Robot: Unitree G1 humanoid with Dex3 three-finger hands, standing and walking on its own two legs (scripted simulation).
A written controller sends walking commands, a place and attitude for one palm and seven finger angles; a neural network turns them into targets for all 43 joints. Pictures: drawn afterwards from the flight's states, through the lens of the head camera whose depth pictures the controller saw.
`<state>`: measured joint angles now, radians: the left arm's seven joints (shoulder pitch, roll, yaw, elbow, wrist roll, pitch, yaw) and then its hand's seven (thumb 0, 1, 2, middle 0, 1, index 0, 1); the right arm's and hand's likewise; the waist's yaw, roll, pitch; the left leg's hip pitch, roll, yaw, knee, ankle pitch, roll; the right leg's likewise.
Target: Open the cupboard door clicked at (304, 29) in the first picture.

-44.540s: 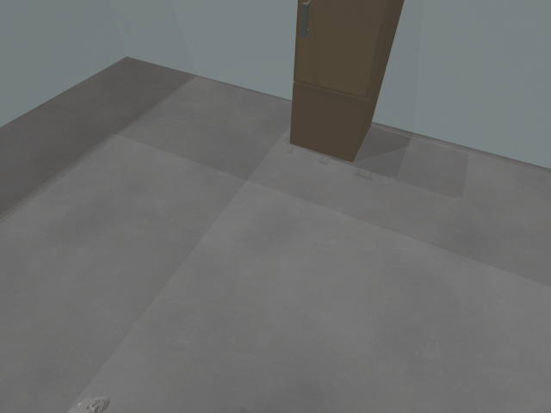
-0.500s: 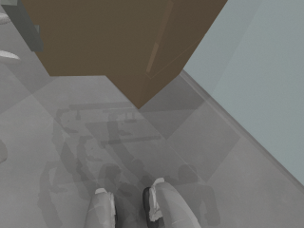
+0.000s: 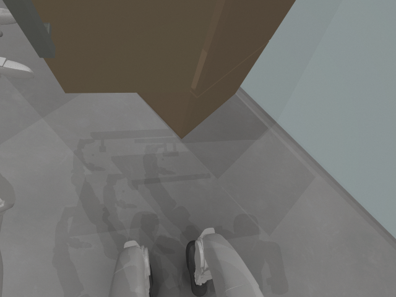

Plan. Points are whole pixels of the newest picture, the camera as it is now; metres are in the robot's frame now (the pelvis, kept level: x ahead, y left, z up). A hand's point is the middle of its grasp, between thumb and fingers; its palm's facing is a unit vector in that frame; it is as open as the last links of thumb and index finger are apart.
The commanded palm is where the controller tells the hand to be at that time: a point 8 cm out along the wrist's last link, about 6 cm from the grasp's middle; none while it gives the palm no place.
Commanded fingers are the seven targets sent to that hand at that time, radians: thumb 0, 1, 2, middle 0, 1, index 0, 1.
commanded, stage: slide the fingers in behind the handle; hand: left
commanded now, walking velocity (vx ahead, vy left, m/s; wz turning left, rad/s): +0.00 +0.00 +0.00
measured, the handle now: (32, 13) +0.60 +0.22 +0.06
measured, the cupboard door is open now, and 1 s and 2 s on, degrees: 53 52 52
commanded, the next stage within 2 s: close the thumb around the handle in 1.40 s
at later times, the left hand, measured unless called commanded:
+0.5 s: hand (29, 33) +0.55 +0.22 +0.07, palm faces +0.00 -1.00 -0.01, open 14.0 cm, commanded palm +0.54 +0.25 +0.06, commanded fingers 0.00 -0.50 0.30 -0.30 -1.20 -0.30 -1.20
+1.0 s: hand (45, 37) +0.55 +0.20 +0.06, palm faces +0.00 -1.00 +0.00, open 14.0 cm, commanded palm +0.54 +0.23 +0.06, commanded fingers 0.00 -0.50 0.30 -0.30 -1.20 -0.30 -1.20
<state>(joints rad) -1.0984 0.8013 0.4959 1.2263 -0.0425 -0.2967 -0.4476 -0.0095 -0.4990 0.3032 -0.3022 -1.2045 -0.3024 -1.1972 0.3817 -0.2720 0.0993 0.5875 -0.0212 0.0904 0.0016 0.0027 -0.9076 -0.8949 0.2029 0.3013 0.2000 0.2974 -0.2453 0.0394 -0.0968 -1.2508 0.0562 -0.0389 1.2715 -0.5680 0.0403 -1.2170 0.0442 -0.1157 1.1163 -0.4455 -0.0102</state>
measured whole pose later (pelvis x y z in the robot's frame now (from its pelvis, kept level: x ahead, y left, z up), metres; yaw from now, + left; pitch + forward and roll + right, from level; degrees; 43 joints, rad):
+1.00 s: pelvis +0.00 -0.01 +0.00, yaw +1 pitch +30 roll -6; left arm -1.06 0.62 0.44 1.21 -0.04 -0.36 -0.30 -0.01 -0.50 0.30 -0.30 -1.20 -0.30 -1.20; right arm 0.38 -0.27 0.07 0.60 -0.03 0.08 0.02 0.00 -0.91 -0.90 0.20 0.30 0.20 0.30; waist -0.23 0.04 -0.11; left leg -1.21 0.05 -0.02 1.25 -0.57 0.04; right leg -1.19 0.04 -0.09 1.12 -0.45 -0.01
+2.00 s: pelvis +0.00 +0.00 +0.00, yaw +1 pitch +30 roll -5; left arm -1.06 0.62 0.44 1.23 -0.04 -0.38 -0.27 0.00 0.43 0.70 -0.37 -1.30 -0.37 -1.30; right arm 0.39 -0.26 0.07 0.61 -0.04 0.08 0.02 0.00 -0.91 -0.90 0.20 0.30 0.20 0.30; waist -0.24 0.05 -0.11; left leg -1.20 0.05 -0.01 1.24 -0.57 0.04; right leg -1.19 0.04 -0.09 1.12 -0.46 -0.01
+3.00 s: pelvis +0.03 -0.01 +0.03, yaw +2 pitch +22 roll -1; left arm -0.26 -0.04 0.08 0.47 0.02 -0.44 0.41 0.01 0.65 0.74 -0.34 -1.33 -0.35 -1.31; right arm 0.23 -0.21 -0.01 0.55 -0.06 0.04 0.07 0.01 -0.91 -0.90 0.20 0.30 0.20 0.30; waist -0.05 0.03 -0.17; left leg -0.92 0.01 0.03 1.10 -0.56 0.03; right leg -0.95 0.01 -0.04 1.06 -0.49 -0.01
